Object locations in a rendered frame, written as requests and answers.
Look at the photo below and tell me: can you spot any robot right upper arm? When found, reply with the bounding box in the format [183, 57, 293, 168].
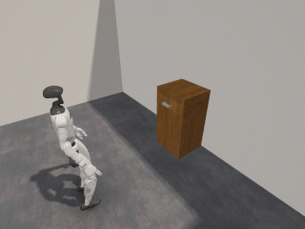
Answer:
[54, 115, 71, 151]

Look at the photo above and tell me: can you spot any robot left hand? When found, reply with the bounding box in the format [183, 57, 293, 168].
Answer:
[74, 128, 87, 139]

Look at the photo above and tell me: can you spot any right robot forearm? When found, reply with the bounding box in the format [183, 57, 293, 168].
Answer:
[63, 143, 89, 170]

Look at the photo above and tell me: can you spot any robot right hand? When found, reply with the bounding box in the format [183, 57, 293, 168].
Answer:
[84, 164, 103, 181]

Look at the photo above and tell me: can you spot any cabinet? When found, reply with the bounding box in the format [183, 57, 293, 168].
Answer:
[156, 78, 211, 159]

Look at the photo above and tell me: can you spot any drawer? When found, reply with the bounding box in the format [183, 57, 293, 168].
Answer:
[158, 93, 183, 116]

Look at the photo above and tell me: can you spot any handle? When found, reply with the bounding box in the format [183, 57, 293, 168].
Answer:
[162, 102, 172, 109]

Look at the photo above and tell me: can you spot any left robot foot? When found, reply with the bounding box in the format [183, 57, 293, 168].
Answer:
[77, 184, 85, 192]

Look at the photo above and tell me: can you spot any robot left shin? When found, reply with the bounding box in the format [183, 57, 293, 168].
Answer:
[80, 171, 86, 188]

